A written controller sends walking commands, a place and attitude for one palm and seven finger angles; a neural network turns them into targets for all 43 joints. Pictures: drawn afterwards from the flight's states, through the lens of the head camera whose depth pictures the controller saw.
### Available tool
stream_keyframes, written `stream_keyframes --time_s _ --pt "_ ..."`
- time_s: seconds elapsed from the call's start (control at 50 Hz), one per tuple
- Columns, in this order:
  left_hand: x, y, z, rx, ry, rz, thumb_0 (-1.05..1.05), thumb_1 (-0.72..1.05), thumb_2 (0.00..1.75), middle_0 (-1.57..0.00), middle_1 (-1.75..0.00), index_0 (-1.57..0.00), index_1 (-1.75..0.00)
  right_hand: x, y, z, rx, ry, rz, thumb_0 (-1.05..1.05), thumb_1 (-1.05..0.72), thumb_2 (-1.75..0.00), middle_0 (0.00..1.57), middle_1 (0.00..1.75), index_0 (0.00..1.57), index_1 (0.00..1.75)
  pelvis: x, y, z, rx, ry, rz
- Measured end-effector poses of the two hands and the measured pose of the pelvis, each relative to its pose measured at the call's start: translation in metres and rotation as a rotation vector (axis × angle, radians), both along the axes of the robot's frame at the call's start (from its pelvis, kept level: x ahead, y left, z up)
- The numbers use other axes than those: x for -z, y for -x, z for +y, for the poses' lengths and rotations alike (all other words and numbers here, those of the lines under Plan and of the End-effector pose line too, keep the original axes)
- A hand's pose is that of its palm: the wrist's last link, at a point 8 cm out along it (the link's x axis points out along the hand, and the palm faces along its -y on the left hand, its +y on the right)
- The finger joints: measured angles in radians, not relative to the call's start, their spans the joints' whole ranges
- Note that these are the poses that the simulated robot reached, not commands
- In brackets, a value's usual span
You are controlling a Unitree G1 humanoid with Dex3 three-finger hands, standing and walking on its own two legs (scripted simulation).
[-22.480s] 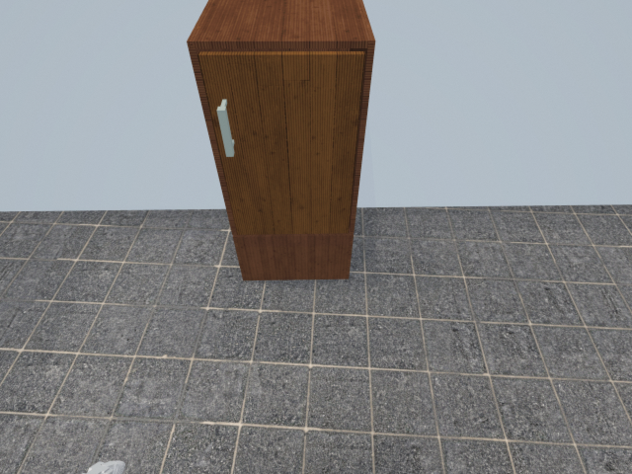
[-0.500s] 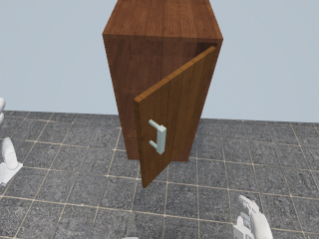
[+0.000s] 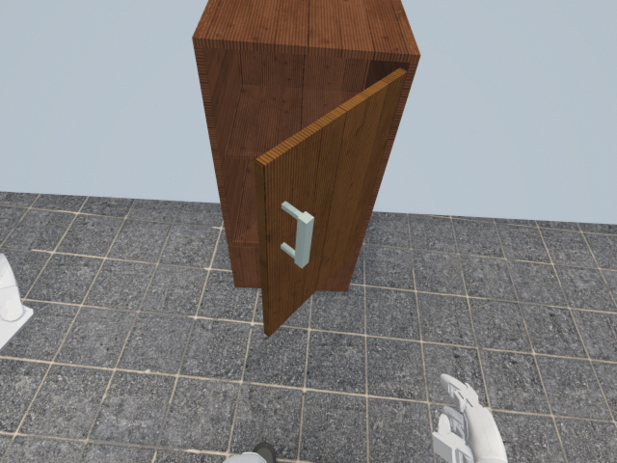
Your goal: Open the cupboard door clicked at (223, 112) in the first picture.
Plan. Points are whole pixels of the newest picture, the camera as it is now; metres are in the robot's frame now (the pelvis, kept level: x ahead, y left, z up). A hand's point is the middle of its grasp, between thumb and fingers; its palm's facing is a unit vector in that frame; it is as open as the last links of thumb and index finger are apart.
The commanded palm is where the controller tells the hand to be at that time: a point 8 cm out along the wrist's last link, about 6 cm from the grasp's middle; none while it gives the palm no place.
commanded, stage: step back with the hand held close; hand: left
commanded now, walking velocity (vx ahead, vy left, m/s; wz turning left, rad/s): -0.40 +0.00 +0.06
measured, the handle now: (295, 235) +0.48 +0.07 -0.05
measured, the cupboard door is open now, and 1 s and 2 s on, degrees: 49 49 49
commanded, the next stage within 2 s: stop stepping back and stand still in 0.08 s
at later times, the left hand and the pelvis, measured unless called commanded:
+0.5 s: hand out of the picture +0.12 +0.27 +0.16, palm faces +0.39 -0.80 -0.45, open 7.4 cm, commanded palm +0.06 +0.31 +0.18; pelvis -0.08 +0.01 +0.01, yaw +1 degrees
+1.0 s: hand out of the picture +0.11 +0.27 +0.16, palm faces +0.33 -0.79 -0.52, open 7.4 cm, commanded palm +0.05 +0.31 +0.18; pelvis -0.10 +0.01 +0.01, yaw -1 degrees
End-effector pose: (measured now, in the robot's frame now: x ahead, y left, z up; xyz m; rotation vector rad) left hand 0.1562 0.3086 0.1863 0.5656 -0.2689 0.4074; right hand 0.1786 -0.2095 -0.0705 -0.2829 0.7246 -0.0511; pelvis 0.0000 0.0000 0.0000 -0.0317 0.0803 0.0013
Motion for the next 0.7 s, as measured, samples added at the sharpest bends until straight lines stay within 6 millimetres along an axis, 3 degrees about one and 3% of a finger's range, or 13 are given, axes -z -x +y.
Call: stream_keyframes --time_s 0.08,0.16,0.22,0.3,0.4,0.56,0.7 --pt "0.007 0.000 -0.023 0.097 0.012 0.037 0.01 0.89 0.89 -0.21 -0.30 -0.21 -0.30 0.004 0.013 -0.010 0.021 -0.015 -0.006 0.01 -0.90 -0.90 0.20 0.30 0.20 0.30 0.002 0.028 -0.007 0.011 0.020 -0.024" --pt "0.001 0.017 -0.035 0.183 -0.029 0.046 0.02 0.89 0.89 -0.21 -0.30 -0.21 -0.30 -0.005 0.037 -0.024 0.081 -0.015 -0.042 0.01 -0.90 -0.90 0.20 0.30 0.20 0.30 0.004 0.042 -0.011 -0.001 0.033 -0.061" --pt "-0.005 0.037 -0.029 0.183 -0.061 0.033 0.01 0.89 0.89 -0.22 -0.30 -0.22 -0.30 -0.010 0.057 -0.035 0.116 0.022 -0.050 0.01 -0.90 -0.90 0.20 0.30 0.20 0.30 0.004 0.043 -0.009 -0.006 0.030 -0.080" --pt "-0.004 0.053 -0.004 0.098 -0.037 -0.015 0.01 0.89 0.89 -0.22 -0.30 -0.22 -0.30 -0.009 0.081 -0.045 0.157 0.091 -0.018 0.01 -0.90 -0.90 0.20 0.30 0.20 0.30 0.005 0.041 0.002 -0.010 0.031 -0.093" --pt "0.008 0.056 0.017 -0.020 0.068 -0.009 0.01 0.89 0.89 -0.21 -0.30 -0.21 -0.30 -0.011 0.104 -0.033 0.140 0.099 0.016 0.01 -0.90 -0.90 0.20 0.30 0.20 0.30 -0.005 0.060 0.008 -0.011 0.015 -0.088" --pt "-0.001 0.090 -0.008 0.097 0.009 0.046 0.02 0.89 0.89 -0.21 -0.30 -0.21 -0.30 -0.004 0.121 -0.008 0.093 0.025 0.001 0.01 -0.90 -0.90 0.20 0.30 0.20 0.30 -0.002 0.084 0.011 -0.008 0.012 -0.087" --pt "0.010 0.089 0.030 -0.025 0.059 -0.005 0.01 0.89 0.89 -0.21 -0.30 -0.21 -0.30 0.006 0.131 0.007 0.113 0.032 0.031 0.01 -0.90 -0.90 0.20 0.30 0.20 0.30 -0.001 0.084 0.026 -0.002 0.000 -0.099"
